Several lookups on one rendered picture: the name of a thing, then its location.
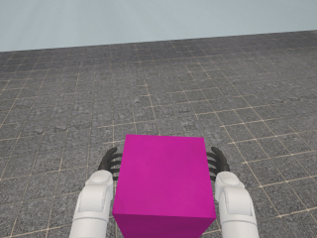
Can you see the right robot forearm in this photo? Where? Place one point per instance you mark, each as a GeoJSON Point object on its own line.
{"type": "Point", "coordinates": [236, 209]}

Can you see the right robot hand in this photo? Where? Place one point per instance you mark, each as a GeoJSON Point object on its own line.
{"type": "Point", "coordinates": [220, 164]}

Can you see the left robot forearm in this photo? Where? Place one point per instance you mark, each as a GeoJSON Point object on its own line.
{"type": "Point", "coordinates": [92, 209]}

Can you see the left robot hand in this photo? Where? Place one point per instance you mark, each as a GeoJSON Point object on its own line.
{"type": "Point", "coordinates": [106, 163]}

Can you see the carton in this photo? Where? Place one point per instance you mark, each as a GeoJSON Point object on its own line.
{"type": "Point", "coordinates": [164, 188]}

